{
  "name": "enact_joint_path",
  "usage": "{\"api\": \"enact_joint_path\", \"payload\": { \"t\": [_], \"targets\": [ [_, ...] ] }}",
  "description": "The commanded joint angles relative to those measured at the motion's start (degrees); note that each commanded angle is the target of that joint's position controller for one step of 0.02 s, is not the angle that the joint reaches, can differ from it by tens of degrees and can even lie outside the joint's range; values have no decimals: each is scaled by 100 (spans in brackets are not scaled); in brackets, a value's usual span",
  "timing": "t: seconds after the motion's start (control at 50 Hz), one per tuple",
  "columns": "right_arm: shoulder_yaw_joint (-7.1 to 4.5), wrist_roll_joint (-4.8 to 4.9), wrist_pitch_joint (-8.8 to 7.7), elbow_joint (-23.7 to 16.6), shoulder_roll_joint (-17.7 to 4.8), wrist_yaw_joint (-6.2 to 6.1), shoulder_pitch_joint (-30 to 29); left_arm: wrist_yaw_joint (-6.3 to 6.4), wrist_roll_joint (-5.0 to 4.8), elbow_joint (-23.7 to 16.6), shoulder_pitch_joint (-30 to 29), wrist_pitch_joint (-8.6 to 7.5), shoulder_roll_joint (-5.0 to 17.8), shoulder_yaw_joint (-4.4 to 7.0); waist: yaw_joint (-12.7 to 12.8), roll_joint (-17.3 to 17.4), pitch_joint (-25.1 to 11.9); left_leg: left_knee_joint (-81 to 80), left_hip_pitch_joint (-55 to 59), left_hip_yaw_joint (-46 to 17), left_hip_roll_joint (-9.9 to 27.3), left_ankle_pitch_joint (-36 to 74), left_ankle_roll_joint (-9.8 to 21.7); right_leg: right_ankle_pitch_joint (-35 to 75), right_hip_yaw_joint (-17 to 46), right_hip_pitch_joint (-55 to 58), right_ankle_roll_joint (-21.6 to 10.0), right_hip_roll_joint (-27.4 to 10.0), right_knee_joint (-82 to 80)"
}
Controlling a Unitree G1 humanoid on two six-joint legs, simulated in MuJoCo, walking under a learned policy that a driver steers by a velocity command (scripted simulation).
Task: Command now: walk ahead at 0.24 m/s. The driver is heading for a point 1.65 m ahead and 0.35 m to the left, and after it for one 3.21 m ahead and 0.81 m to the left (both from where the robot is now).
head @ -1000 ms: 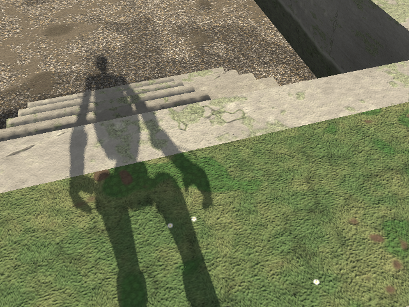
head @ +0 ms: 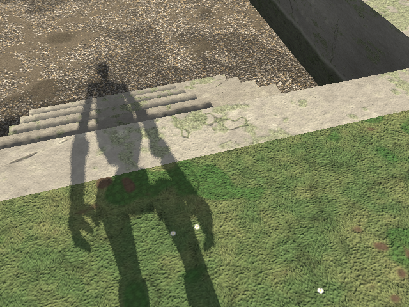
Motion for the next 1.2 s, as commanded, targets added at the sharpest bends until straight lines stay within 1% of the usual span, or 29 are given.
{"api": "enact_joint_path", "payload": {
  "t": [0.02,0.06,0.1,0.12,0.14,0.16,0.18,0.2,0.28,0.38,0.48,0.52,0.56,0.58,0.6,0.62,0.64,0.66,0.68,0.74,0.84,0.98,1.06,1.08,1.1,1.12,1.14,1.16,1.2],
  "targets": [
    [-282,53,-151,-112,-1133,12,499,-104,-44,-371,-255,-287,284,31,-148,985,833,-2157,-338,-2667,1831,-2757,1165,-12,-310,-1121,-148,-49,910],
    [-268,60,-192,-313,-1066,56,61,-163,-99,-354,-52,-372,263,41,132,853,888,-2124,-682,-2358,1740,-2346,1041,-292,-316,-701,-325,-151,520],
    [-258,151,-173,-531,-1027,93,-462,-160,-80,-40,696,-408,279,93,519,624,863,-1479,-1487,-1326,1029,-1598,633,417,-503,902,-352,84,-889],
    [-209,125,-201,-614,-840,105,-587,-153,-42,128,1230,-406,501,176,666,84,645,-451,-1903,-772,620,-888,402,463,135,1614,-373,-263,-1175],
    [-106,84,-286,-756,-432,130,-667,-143,-62,247,2039,-418,1060,322,853,-1342,288,1526,-2777,206,-33,-397,54,-512,2058,2404,-846,-1397,-2090],
    [-112,115,-397,-916,-459,125,-772,-217,5,237,2270,-507,1339,347,844,-1726,370,2870,-3572,-45,-169,-1108,56,-861,3817,2368,-1469,-2282,-2616],
    [-150,182,-464,-915,-631,163,-774,-225,43,85,1767,-593,925,220,539,-845,707,3681,-3994,-426,209,-782,165,-807,3617,2199,-1473,-2299,-2559],
    [-144,194,-515,-854,-623,223,-665,-249,29,-66,1409,-641,712,155,370,-561,755,3866,-4141,-481,407,-176,263,-499,2959,2144,-1270,-2033,-2540],
    [-226,39,-539,-877,-647,341,-919,-266,61,-213,1299,-513,408,2,246,-489,569,3094,-3681,-80,729,1002,114,1982,1123,1893,-772,-1312,-2637],
    [-32,36,-474,-1436,-299,397,-2245,-98,91,-359,1456,-425,832,37,471,-465,821,1027,-2806,366,433,1968,-157,2549,380,999,-800,-1040,-2943],
    [-53,93,-484,-1733,-602,503,-2657,-82,-44,-309,1599,-422,982,140,311,-571,907,66,-2344,263,313,2085,125,3142,227,1635,-719,-1421,-2793],
    [-174,75,-510,-1669,-858,517,-2175,-86,1,-369,1437,-363,1115,202,-55,-729,412,40,-1556,377,67,1812,322,5044,97,2019,-578,-1490,-2031],
    [-425,113,-468,-1168,-1285,445,-434,-104,85,-487,1237,-268,1101,198,-912,-772,-676,102,749,403,-77,1729,627,6074,-179,1417,-317,-1153,62],
    [-534,42,-409,-948,-1744,379,569,-119,209,-651,1309,-282,870,108,-1099,108,-1515,170,2481,-1137,1127,1318,982,3891,-398,48,-164,-729,1988],
    [-521,-50,-401,-833,-1883,459,746,-222,117,-622,2099,-438,-61,-108,-502,1794,-2418,-1018,3860,-4227,2305,-299,1959,-600,80,-1803,139,368,3861],
    [-383,-7,-417,-870,-1339,474,361,-254,-36,-687,1511,-632,545,25,-625,1244,-1728,-1617,3357,-4491,2014,-624,1672,-648,596,-2449,-22,72,4511],
    [-320,10,-452,-981,-1092,468,-210,-261,-172,-929,822,-745,867,114,-502,889,-793,-1655,2466,-3559,1835,-83,1446,-141,426,-2805,-125,-178,4555],
    [-283,-23,-494,-1126,-1002,491,-707,-208,-134,-1021,494,-805,921,126,-295,149,-466,-1758,1528,-2860,1640,822,1353,413,369,-2493,-147,-457,4272],
    [-259,-89,-520,-1189,-905,517,-934,-159,-54,-1056,387,-796,932,189,-97,-42,-263,-1836,820,-2338,1429,1483,1322,689,311,-2186,-129,-627,3939],
    [-214,-86,-526,-1144,-815,481,-854,-109,32,-1228,459,-639,728,226,239,226,-108,-2196,32,-1770,1123,1767,1386,806,304,-1725,-20,-821,3154],
    [-328,-46,-476,-1094,-1211,227,-203,-70,110,-1802,-920,-556,786,247,-51,238,332,-2398,-347,-1465,917,1442,1259,2187,183,-2111,333,-658,1031],
    [-374,81,-332,-1017,-1235,127,456,-250,-15,-2251,-2017,-667,890,208,-378,381,225,-1689,193,-1741,960,1235,930,2808,257,-1358,379,-222,-684],
    [-377,17,-251,-1216,-1143,104,267,-247,3,-2082,-950,-789,1356,403,265,537,-357,-346,292,-1959,711,1921,634,1939,206,318,5,-247,-1112],
    [-259,-67,-269,-1387,-818,136,180,-202,83,-1966,39,-806,1699,502,684,62,-1216,1235,-392,-1517,307,1426,435,1660,983,1816,-369,-1144,-944],
    [-132,51,-356,-1570,-343,155,883,-196,152,-1823,599,-701,2151,619,404,-1696,-1943,3082,-2463,-696,-529,-937,66,724,3427,3715,-1225,-2464,-1377],
    [-204,174,-374,-1519,-862,146,994,-231,95,-1860,524,-675,1651,508,398,-1664,-1837,4076,-3236,-920,-83,-1323,48,-149,4259,3614,-1299,-2634,-1660],
    [-313,185,-344,-1561,-1255,138,528,-233,72,-1991,175,-664,1183,386,471,-971,-1087,4323,-3425,-952,162,-803,40,18,3306,2925,-1028,-2364,-1719],
    [-336,131,-307,-1611,-1232,124,220,-244,85,-2031,-150,-641,1065,338,375,-494,-632,4237,-3222,-784,393,-318,-15,739,2410,2160,-843,-2072,-1813],
    [-380,61,-245,-1720,-1052,155,2,-261,141,-1985,-485,-614,884,282,141,-513,-153,3781,-2847,-738,684,195,-49,1611,1430,1219,-702,-1644,-2152]
  ]
}}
